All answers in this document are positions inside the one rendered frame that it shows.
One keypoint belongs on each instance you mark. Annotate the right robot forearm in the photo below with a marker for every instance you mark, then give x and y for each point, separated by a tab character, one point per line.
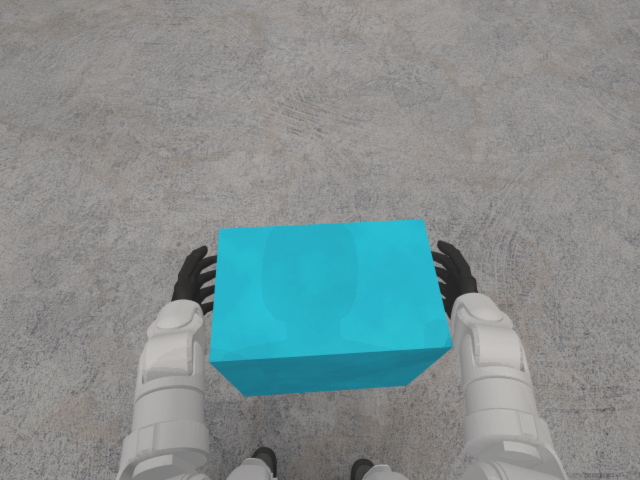
502	420

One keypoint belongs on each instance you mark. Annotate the right robot hand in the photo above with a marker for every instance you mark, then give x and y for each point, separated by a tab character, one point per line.
457	275

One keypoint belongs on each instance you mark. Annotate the left robot forearm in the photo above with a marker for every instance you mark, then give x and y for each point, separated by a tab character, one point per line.
168	436

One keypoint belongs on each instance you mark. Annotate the right robot upper arm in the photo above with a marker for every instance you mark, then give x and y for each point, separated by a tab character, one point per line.
489	469

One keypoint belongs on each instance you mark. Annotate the carton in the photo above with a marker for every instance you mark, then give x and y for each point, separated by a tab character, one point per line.
326	307

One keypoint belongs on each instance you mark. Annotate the robot left foot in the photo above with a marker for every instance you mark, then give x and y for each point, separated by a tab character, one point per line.
268	456

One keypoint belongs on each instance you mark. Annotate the left robot hand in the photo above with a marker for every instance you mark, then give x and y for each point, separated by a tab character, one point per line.
190	280

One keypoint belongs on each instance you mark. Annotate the robot left shin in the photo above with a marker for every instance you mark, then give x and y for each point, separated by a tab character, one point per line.
256	461

